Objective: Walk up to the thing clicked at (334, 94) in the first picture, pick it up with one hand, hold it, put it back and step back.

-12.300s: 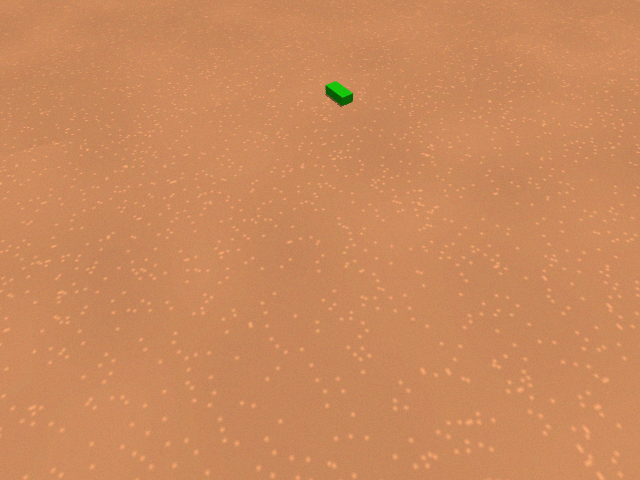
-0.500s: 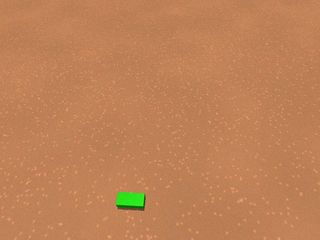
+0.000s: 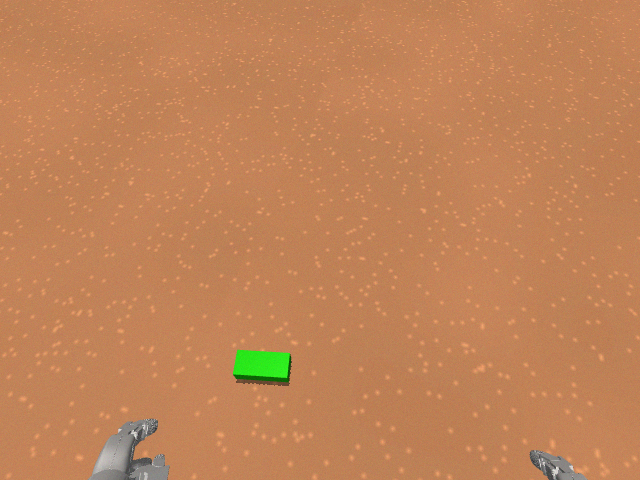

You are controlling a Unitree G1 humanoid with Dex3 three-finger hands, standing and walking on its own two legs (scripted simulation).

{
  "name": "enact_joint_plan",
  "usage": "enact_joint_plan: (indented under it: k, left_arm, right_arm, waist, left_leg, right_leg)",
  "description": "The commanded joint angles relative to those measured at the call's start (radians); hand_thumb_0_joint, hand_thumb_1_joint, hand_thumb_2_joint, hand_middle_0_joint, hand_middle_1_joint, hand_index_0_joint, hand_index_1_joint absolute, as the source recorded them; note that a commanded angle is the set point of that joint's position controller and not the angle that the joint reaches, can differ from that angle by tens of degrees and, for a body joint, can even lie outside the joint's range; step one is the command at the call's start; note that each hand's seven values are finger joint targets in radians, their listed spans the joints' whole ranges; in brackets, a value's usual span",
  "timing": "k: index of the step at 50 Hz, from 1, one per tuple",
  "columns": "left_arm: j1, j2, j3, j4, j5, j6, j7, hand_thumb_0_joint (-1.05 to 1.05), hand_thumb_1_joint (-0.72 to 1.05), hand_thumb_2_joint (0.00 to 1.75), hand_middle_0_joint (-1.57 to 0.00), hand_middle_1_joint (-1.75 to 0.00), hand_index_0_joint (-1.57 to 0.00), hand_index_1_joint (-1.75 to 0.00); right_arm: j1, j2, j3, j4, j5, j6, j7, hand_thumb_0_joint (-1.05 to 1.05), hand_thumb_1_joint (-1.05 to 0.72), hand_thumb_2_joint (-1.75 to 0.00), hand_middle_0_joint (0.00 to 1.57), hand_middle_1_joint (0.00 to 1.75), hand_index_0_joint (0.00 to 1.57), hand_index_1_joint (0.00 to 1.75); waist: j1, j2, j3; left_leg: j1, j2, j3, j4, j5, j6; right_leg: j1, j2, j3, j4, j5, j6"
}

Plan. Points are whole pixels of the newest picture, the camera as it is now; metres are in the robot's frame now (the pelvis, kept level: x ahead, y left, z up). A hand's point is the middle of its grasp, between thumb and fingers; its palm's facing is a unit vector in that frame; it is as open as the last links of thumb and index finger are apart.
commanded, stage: rise first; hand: left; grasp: from above
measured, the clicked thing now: (262, 366) +0.45 +0.21 -0.75
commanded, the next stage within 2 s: none
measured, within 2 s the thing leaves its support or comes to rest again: neither
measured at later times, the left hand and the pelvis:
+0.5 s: hand out of the picture +0.13 +0.26 -0.22, palm faces -0.18 -0.87 -0.46, open 14.0 cm; pelvis -0.01 +0.01 -0.07, yaw -1 degrees
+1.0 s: hand (197, 434) +0.22 +0.27 -0.39, palm faces -0.44 -0.51 -0.74, open 14.1 cm; pelvis -0.06 +0.01 -0.25, yaw -1 degrees
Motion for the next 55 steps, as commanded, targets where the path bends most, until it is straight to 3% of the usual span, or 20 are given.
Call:
enact_joint_plan:
  k: [1,4,6,10,16,18,20,22,24,27,29,34,37,39,40,44,46,49,52,55]
  left_arm:
    - [0.062,0.243,0.104,-0.018,0.1,-0.014,-0.032,0.0,0.14,0.96,-0.07,-0.99,-0.1,-0.96]
    - [0.056,0.228,0.11,-0.174,0.126,0.021,-0.011,0.0,-0.1,0.98,-0.05,-1.05,-0.07,-1.03]
    - [0.063,0.181,0.083,-0.196,0.132,0.073,0.01,0.0,-0.26,0.98,-0.06,-1.06,-0.08,-1.04]
    - [0.052,0.164,0.068,-0.276,0.142,0.13,0.027,0.0,-0.53,0.97,-0.08,-1.07,-0.09,-1.06]
    - [0.079,0.182,0.1,-0.454,0.175,0.108,0.029,0.0,-0.58,0.99,-0.09,-1.04,-0.08,-1.05]
    - [0.123,0.17,0.087,-0.516,0.2,0.101,0.031,0.0,-0.59,0.99,-0.09,-1.04,-0.08,-1.05]
    - [0.166,0.203,0.11,-0.597,0.231,0.106,0.035,0.0,-0.6,0.99,-0.1,-1.04,-0.09,-1.05]
    - [0.224,0.164,0.085,-0.617,0.247,0.123,0.038,0.0,-0.6,0.99,-0.09,-1.05,-0.09,-1.05]
    - [0.242,0.178,0.1,-0.683,0.25,0.141,0.044,0.0,-0.61,0.98,-0.11,-1.04,-0.11,-1.05]
    - [0.285,0.148,0.072,-0.729,0.244,0.167,0.047,0.0,-0.59,0.97,-0.11,-1.04,-0.11,-1.04]
    - [0.223,0.161,0.07,-0.73,0.261,0.173,0.051,0.0,-0.59,0.96,-0.11,-1.03,-0.11,-1.03]
    - [0.093,0.182,0.066,-0.593,0.35,0.12,0.049,0.0,-0.58,0.97,-0.1,-1.03,-0.09,-1.04]
    - [0.022,0.174,0.029,-0.598,0.413,0.044,0.05,0.0,-0.56,0.96,-0.1,-1.05,-0.1,-1.05]
    - [-0.004,0.229,0.051,-0.582,0.465,-0.002,0.064,0.0,-0.55,0.96,-0.1,-1.06,-0.1,-1.06]
    - [-0.026,0.211,0.025,-0.561,0.491,-0.023,0.071,0.0,-0.54,0.97,-0.1,-1.06,-0.1,-1.06]
    - [-0.107,0.325,0.096,-0.57,0.58,-0.07,0.124,0.0,-0.6,1.0,-0.1,-1.07,-0.09,-1.08]
    - [-0.128,0.346,0.111,-0.486,0.623,-0.066,0.151,0.0,-0.6,1.01,-0.09,-1.08,-0.08,-1.08]
    - [-0.273,0.362,0.092,-0.447,0.669,-0.073,0.166,0.0,-0.58,0.99,-0.08,-1.09,-0.09,-1.08]
    - [-0.437,0.381,0.063,-0.399,0.704,-0.096,0.157,0.0,-0.55,0.97,-0.1,-1.07,-0.11,-1.06]
    - [-0.575,0.454,0.07,-0.336,0.765,-0.138,0.152,0.0,-0.56,0.99,-0.12,-1.02,-0.12,-1.02]
  right_arm:
    - [0.097,-0.142,-0.082,-0.157,-0.015,-0.028,0.001,0.0,-0.93,-0.9,0.2,0.3,0.2,0.3]
    - [0.076,-0.125,-0.088,-0.244,-0.01,-0.025,0.006,0.0,-0.92,-0.9,0.2,0.3,0.2,0.3]
    - [0.045,-0.12,-0.08,-0.291,-0.004,-0.024,0.007,0.0,-0.9,-0.9,0.2,0.3,0.2,0.3]
    - [0.035,-0.111,-0.081,-0.35,-0.004,-0.042,0.01,0.0,-0.9,-0.9,0.2,0.3,0.2,0.3]
    - [0.057,-0.101,-0.09,-0.394,-0.017,-0.087,0.01,0.0,-0.89,-0.9,0.2,0.3,0.2,0.3]
    - [0.054,-0.094,-0.091,-0.411,-0.022,-0.1,0.009,0.0,-0.9,-0.9,0.2,0.3,0.2,0.3]
    - [0.051,-0.096,-0.091,-0.424,-0.023,-0.106,0.006,0.0,-0.91,-0.9,0.2,0.3,0.2,0.3]
    - [0.049,-0.091,-0.091,-0.437,-0.023,-0.108,0.005,0.0,-0.92,-0.9,0.2,0.3,0.2,0.3]
    - [0.047,-0.092,-0.092,-0.444,-0.022,-0.114,0.004,0.0,-0.94,-0.91,0.2,0.3,0.2,0.3]
    - [0.038,-0.09,-0.092,-0.464,-0.022,-0.12,0.005,0.0,-0.94,-0.91,0.2,0.3,0.2,0.3]
    - [0.031,-0.093,-0.091,-0.468,-0.023,-0.128,0.001,0.0,-0.94,-0.91,0.2,0.3,0.2,0.3]
    - [0.009,-0.098,-0.085,-0.46,-0.035,-0.161,0.009,0.0,-0.92,-0.9,0.2,0.3,0.2,0.3]
    - [-0.004,-0.112,-0.088,-0.455,-0.036,-0.183,0.028,0.0,-0.91,-0.9,0.2,0.3,0.2,0.3]
    - [-0.012,-0.128,-0.091,-0.44,-0.035,-0.189,0.036,0.0,-0.9,-0.9,0.2,0.3,0.2,0.3]
    - [-0.014,-0.129,-0.092,-0.433,-0.035,-0.191,0.041,0.0,-0.9,-0.9,0.2,0.3,0.2,0.3]
    - [-0.011,-0.151,-0.108,-0.406,-0.026,-0.178,0.053,0.0,-0.92,-0.91,0.2,0.3,0.2,0.3]
    - [-0.013,-0.151,-0.107,-0.382,-0.024,-0.166,0.057,0.0,-0.92,-0.91,0.2,0.3,0.2,0.3]
    - [0.003,-0.147,-0.115,-0.349,-0.022,-0.152,0.067,0.0,-0.93,-0.91,0.2,0.3,0.2,0.3]
    - [0.024,-0.146,-0.127,-0.319,-0.03,-0.148,0.073,0.0,-0.93,-0.91,0.2,0.3,0.2,0.3]
    - [0.035,-0.151,-0.131,-0.291,-0.037,-0.144,0.075,0.0,-0.94,-0.91,0.2,0.3,0.2,0.3]
  waist:
    - [0.029,-0.006,-0.294]
    - [0.054,0.064,-0.338]
    - [0.04,0.054,-0.257]
    - [0.007,-0.009,-0.231]
    - [-0.001,0.027,-0.311]
    - [-0.002,0.054,-0.339]
    - [0.008,0.111,-0.395]
    - [-0.004,0.08,-0.388]
    - [0.0,0.09,-0.415]
    - [-0.02,0.063,-0.421]
    - [-0.039,0.06,-0.379]
    - [-0.048,0.033,-0.367]
    - [-0.044,0.083,-0.497]
    - [-0.027,0.111,-0.575]
    - [-0.033,0.111,-0.595]
    - [0.0,0.129,-0.717]
    - [0.002,0.101,-0.7]
    - [-0.009,0.07,-0.766]
    - [-0.034,0.016,-0.802]
    - [-0.036,0.011,-0.828]
  left_leg:
    - [-0.06,-0.034,0.018,0.137,0.238,0.021]
    - [-0.057,-0.037,0.012,0.143,0.244,0.007]
    - [-0.107,-0.031,0.003,0.14,0.173,0.004]
    - [-0.195,-0.015,-0.007,0.213,0.088,0.01]
    - [-0.288,-0.005,-0.017,0.369,0.055,0.008]
    - [-0.307,-0.002,-0.025,0.407,0.059,0.003]
    - [-0.293,0.002,-0.031,0.435,0.094,-0.002]
    - [-0.32,0.003,-0.034,0.464,0.095,0.003]
    - [-0.336,0.005,-0.039,0.493,0.116,0.005]
    - [-0.372,0.009,-0.05,0.523,0.106,0.009]
    - [-0.444,0.004,-0.048,0.556,0.045,0.013]
    - [-0.648,-0.001,-0.05,0.716,-0.07,0.014]
    - [-0.687,-0.006,-0.061,0.815,-0.046,0.008]
    - [-0.722,-0.006,-0.068,0.883,-0.022,0.006]
    - [-0.753,-0.009,-0.071,0.918,-0.029,0.005]
    - [-0.833,-0.012,-0.067,1.031,0.008,0.009]
    - [-0.928,-0.018,-0.052,1.084,0.001,0.018]
    - [-1.025,-0.022,-0.032,1.173,-0.012,0.032]
    - [-1.152,-0.023,-0.014,1.266,-0.12,0.045]
    - [-1.229,-0.021,-0.011,1.317,-0.213,0.039]
  right_leg:
    - [0.002,-0.003,0.02,0.113,0.269,-0.011]
    - [-0.022,0.004,0.016,0.127,0.231,-0.016]
    - [-0.081,0.011,0.006,0.12,0.152,-0.019]
    - [-0.187,0.021,-0.003,0.19,0.061,-0.014]
    - [-0.344,0.019,0.003,0.359,0.019,-0.013]
    - [-0.388,0.018,0.002,0.412,0.014,-0.014]
    - [-0.421,0.016,0.005,0.45,0.026,-0.017]
    - [-0.443,0.019,0.003,0.47,0.027,-0.014]
    - [-0.459,0.017,0.005,0.492,0.039,-0.013]
    - [-0.493,0.021,0.002,0.517,0.024,-0.012]
    - [-0.535,0.018,0.007,0.538,0.0,-0.01]
    - [-0.747,0.015,0.004,0.709,-0.099,-0.012]
    - [-0.879,0.015,0.005,0.843,-0.105,-0.016]
    - [-0.945,0.016,0.006,0.922,-0.09,-0.019]
    - [-0.99,0.015,0.003,0.96,-0.093,-0.018]
    - [-1.074,0.016,0.008,1.068,-0.055,-0.021]
    - [-1.095,0.018,0.009,1.099,-0.044,-0.02]
    - [-1.108,0.021,0.014,1.133,-0.033,-0.017]
    - [-1.133,0.02,0.025,1.151,-0.102,-0.007]
    - [-1.178,0.021,0.02,1.199,-0.196,-0.01]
